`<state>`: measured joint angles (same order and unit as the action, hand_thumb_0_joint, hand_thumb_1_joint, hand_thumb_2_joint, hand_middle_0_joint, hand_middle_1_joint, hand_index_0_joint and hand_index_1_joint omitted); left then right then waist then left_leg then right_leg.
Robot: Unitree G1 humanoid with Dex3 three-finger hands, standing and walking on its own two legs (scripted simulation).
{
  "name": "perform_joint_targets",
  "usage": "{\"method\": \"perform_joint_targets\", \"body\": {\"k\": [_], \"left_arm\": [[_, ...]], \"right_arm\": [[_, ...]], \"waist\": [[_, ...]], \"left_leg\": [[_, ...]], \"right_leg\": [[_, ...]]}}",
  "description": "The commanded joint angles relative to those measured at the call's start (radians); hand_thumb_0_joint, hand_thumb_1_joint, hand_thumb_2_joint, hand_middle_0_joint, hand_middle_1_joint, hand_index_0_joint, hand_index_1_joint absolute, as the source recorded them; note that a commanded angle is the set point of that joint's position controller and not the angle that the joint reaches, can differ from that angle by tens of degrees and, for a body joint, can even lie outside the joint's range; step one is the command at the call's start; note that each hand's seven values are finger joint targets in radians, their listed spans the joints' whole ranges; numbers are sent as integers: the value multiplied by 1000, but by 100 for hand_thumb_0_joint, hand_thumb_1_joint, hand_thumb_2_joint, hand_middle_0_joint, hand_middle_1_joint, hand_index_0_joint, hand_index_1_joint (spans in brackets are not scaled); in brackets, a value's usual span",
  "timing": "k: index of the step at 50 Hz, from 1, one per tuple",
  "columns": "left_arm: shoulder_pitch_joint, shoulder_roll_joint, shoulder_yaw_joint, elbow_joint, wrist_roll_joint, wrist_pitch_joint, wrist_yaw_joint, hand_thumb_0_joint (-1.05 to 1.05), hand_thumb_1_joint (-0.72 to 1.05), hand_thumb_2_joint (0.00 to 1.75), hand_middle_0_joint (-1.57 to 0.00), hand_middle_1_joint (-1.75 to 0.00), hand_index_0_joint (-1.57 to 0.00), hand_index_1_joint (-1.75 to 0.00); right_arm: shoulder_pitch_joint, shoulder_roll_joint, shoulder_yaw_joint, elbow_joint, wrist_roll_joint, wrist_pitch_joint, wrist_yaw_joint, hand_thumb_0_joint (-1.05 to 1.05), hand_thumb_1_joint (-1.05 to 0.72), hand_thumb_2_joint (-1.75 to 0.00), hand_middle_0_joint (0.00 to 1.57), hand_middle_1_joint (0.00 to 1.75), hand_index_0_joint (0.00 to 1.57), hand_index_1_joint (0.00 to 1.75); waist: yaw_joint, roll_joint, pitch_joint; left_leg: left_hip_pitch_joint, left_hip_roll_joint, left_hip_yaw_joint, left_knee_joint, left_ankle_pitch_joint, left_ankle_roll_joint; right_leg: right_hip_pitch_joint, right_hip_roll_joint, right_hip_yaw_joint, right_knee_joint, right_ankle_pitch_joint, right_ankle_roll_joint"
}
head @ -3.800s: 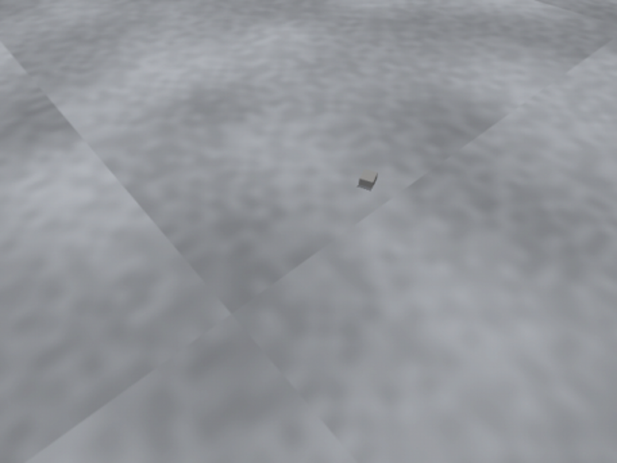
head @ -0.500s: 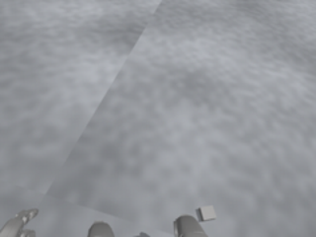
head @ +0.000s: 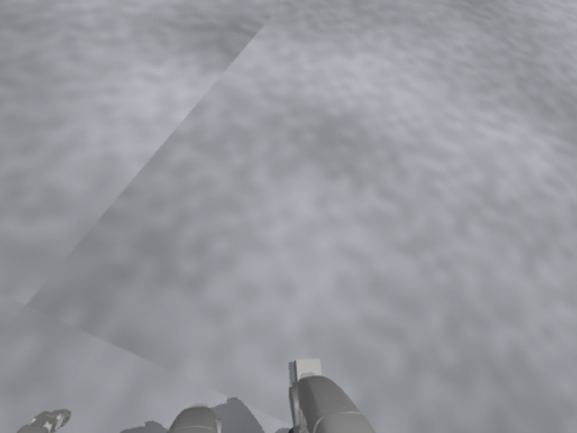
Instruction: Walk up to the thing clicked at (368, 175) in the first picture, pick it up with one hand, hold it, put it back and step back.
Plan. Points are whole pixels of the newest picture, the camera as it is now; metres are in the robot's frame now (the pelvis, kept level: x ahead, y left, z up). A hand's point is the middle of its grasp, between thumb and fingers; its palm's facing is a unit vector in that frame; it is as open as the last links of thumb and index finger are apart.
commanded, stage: walk up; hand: left
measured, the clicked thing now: (307, 371) +0.33 -0.17 -0.73
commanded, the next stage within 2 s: none
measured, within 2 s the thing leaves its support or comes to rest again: neither
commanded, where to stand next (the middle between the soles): -0.04 -0.43 m, yaw +4 degrees
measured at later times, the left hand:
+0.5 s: hand out of the picture +0.02 +0.03 -0.14, palm faces -0.06 -0.93 -0.36, open 7.4 cm
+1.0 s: hand out of the picture -0.07 -0.20 -0.18, palm faces -0.04 -0.92 -0.38, open 7.4 cm
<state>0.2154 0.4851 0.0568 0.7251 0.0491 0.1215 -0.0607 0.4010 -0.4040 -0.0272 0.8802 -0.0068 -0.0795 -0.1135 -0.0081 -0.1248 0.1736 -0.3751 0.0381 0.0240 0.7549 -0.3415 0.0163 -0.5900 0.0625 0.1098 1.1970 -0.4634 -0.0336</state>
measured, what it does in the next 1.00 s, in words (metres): steps to the right: right foot, then left foot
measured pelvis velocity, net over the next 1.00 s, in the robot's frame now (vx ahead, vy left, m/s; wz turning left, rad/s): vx -0.15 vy -0.48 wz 0.00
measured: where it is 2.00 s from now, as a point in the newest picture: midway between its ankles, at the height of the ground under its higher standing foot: outside the picture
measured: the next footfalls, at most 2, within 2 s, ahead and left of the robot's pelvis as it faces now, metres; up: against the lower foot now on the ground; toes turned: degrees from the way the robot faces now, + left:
right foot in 0.24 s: +0.03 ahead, -0.33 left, +0.00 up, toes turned -1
left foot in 0.54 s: -0.01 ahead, -0.19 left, +0.00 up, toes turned +5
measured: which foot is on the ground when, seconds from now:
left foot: down 0.00-0.24, up 0.26-0.52, down 0.54-0.94, up 0.96-1.00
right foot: up 0.00-0.22, down 0.24-0.56, up 0.58-0.90, down 0.92-1.00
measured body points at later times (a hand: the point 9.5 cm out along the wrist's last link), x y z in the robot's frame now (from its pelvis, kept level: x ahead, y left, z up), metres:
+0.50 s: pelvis -0.07 -0.25 -0.01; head -0.03 -0.23 +0.44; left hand +0.02 +0.08 -0.12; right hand -0.02 -0.59 -0.11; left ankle -0.04 -0.17 -0.69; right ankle -0.01 -0.33 -0.71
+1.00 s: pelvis -0.15 -0.48 -0.04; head -0.13 -0.47 +0.41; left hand -0.07 -0.15 -0.15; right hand -0.09 -0.88 -0.10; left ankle -0.07 -0.25 -0.68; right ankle -0.13 -0.63 -0.71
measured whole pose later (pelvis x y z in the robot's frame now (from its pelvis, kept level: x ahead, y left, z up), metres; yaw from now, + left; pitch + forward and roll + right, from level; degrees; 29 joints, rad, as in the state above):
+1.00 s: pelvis -0.15 -0.48 -0.04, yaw +0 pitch -4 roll +0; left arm 0.25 0.44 0.09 0.81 0.04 0.06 -0.05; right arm 0.28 -0.54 -0.10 0.88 -0.04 0.00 -0.09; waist 0.00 -0.03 0.11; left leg -0.60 0.12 -0.19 1.13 -0.53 0.04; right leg -0.43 -0.01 0.05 1.01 -0.53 0.04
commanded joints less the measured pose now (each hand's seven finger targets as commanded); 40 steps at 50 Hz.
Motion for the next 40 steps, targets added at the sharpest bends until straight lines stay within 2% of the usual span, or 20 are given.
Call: {"method": "perform_joint_targets", "body": {"k": [1, 7, 9, 11, 12, 13, 14, 15, 16, 18, 20, 23, 25, 26, 27, 28, 30, 33, 37, 40], "left_arm": [[-25, 205, 98, -118, -2, -27, -3, 0, 90, 90, -20, -30, -20, -30], [-72, 182, 91, -137, -13, -33, -25, 0, 90, 90, -20, -30, -20, -30], [3, 179, 98, -107, -13, -36, -28, 0, 90, 90, -20, -30, -20, -30], [160, 182, 119, -23, 2, -39, -21, 0, 90, 90, -20, -30, -20, -30], [240, 217, 127, -1, 22, -48, -14, 0, 90, 90, -20, -30, -20, -30], [199, 304, 135, -35, 35, -58, -8, 0, 90, 90, -20, -30, -20, -30], [8, 385, 139, -103, 20, -64, 3, 0, 90, 90, -20, -30, -20, -30], [-92, 392, 138, -118, 2, -61, 8, 0, 90, 90, -20, -30, -20, -30], [-98, 318, 125, -122, 3, -62, 12, 0, 90, 90, -20, -30, -20, -30], [-104, 263, 108, -96, 18, -56, 17, 0, 90, 90, -20, -30, -20, -30], [-132, 228, 99, -118, 25, -57, 11, 0, 90, 90, -20, -30, -20, -30], [-71, 176, 76, -121, 29, -50, 7, 0, 90, 90, -20, -30, -20, -30], [-102, 157, 61, -138, 22, -41, 8, 0, 90, 90, -20, -30, -20, -30], [-85, 117, 47, -145, 13, -39, 12, 0, 90, 90, -20, -30, -20, -30], [-71, 72, 37, -157, 4, -43, 13, 0, 90, 90, -20, -30, -20, -30], [-20, 61, 38, -154, 6, -41, 15, 0, 90, 90, -20, -30, -20, -30], [2, 194, 77, -137, 19, -27, 26, 0, 90, 90, -20, -30, -20, -30], [-26, 185, 105, -107, 1, -31, 14, 0, 90, 90, -20, -30, -20, -30], [9, 185, 113, -107, 0, -27, -5, 0, 90, 90, -20, -30, -20, -30], [-7, 163, 106, -101, -18, -34, -7, 0, 90, 90, -20, -30, -20, -30]], "right_arm": [[58, -370, -124, -70, -1, -11, -20, 0, -90, -90, 20, 30, 20, 30], [20, -438, -144, -87, -28, -9, -17, 0, -90, -90, 20, 30, 20, 30], [-45, -451, -142, -93, -34, -1, -14, 0, -90, -90, 20, 30, 20, 30], [-67, -382, -119, -78, -37, 15, -12, 0, -90, -90, 20, 30, 20, 30], [-51, -300, -89, -76, -31, 27, -13, 0, -90, -90, 20, 30, 20, 30], [-49, -208, -60, -96, -13, 37, -18, 0, -90, -90, 20, 30, 20, 30], [-103, -265, -96, -124, -9, 38, -40, 0, -90, -90, 20, 30, 20, 30], [-111, -312, -111, -89, -11, 36, -43, 0, -90, -90, 20, 30, 20, 30], [-101, -341, -112, -47, 9, 32, -31, 0, -90, -90, 20, 30, 20, 30], [39, -323, -106, 35, 29, 37, -23, 0, -90, -90, 20, 30, 20, 30], [122, -314, -100, 64, 28, 31, -13, 0, -90, -90, 20, 30, 20, 30], [84, -282, -95, 34, 16, 19, -4, 0, -90, -90, 20, 30, 20, 30], [164, -270, -93, 53, 12, 5, -4, 0, -90, -90, 20, 30, 20, 30], [201, -279, -98, 51, 1, -3, -9, 0, -90, -90, 20, 30, 20, 30], [199, -330, -115, 31, -22, -12, -17, 0, -90, -90, 20, 30, 20, 30], [137, -411, -134, -9, -31, -12, -28, 0, -90, -90, 20, 30, 20, 30], [48, -456, -155, -47, -2, -12, -32, 0, -90, -90, 20, 30, 20, 30], [9, -328, -120, -59, -8, -6, -29, 0, -90, -90, 20, 30, 20, 30], [-4, -359, -138, -80, -16, -8, -17, 0, -90, -90, 20, 30, 20, 30], [-11, -381, -147, -92, -30, -8, -7, 0, -90, -90, 20, 30, 20, 30]], "waist": [[3, 229, -138], [-12, 361, -148], [39, 417, -193], [128, 250, -246], [188, 40, -235], [170, -238, -172], [95, -234, -148], [43, -187, -107], [34, -47, -77], [8, -134, -89], [-3, -180, -140], [31, -154, -141], [-11, -84, -170], [-30, -1, -199], [-43, 163, -201], [3, 261, -171], [-4, 201, -179], [30, 130, -121], [21, 205, -151], [1, 311, -183]], "left_leg": [[59, 266, -288, -227, 280, 239], [11, 258, -204, -203, 135, 224], [-90, 239, -149, -149, 135, 188], [-222, 119, -22, 104, 67, 110], [-411, 67, 41, 365, -100, 75], [-562, -55, 10, 578, -364, 39], [-454, -61, -94, 618, -314, 41], [-362, 1, -102, 595, -257, 34], [-334, 11, -114, 558, -203, 32], [-317, 11, -57, 508, -161, 30], [-184, 9, 8, 348, -152, 35], [-64, -25, 15, 144, -164, 51], [130, -26, -11, -108, 29, 72], [227, -1, -68, -243, 114, 61], [320, 155, -324, -320, 156, 76], [356, 373, -620, -319, 347, 152], [193, 538, -690, -318, 364, 346], [62, 262, -303, -239, 341, 216], [96, 253, -268, -231, 141, 225], [106, 227, -196, -221, 31, 206]], "right_leg": [[-66, -44, 108, 155, 71, 24], [-1, -145, -19, -149, -24, 56], [182, -132, -73, -319, -55, 41], [417, -56, -130, -518, 59, 26], [490, -80, -53, -594, 49, -1], [331, -272, 334, -746, -16, -48], [186, -356, 608, -990, -106, -157], [79, -406, 660, -1051, -245, -180], [108, -321, 480, -949, -173, -160], [174, -245, 229, -772, -58, -169], [199, -231, 181, -727, 29, -205], [190, -246, 171, -722, 197, -238], [126, -217, 118, -600, 351, -205], [98, -183, 67, -469, 393, -154], [-43, -108, 24, -302, 253, -75], [-224, -24, 23, -164, -31, -4], [-144, -104, 127, 102, -126, 15], [-73, -42, 159, 141, 37, 18], [-104, -21, 119, 198, 66, 52], [-58, -84, 40, -11, 32, 67]]}}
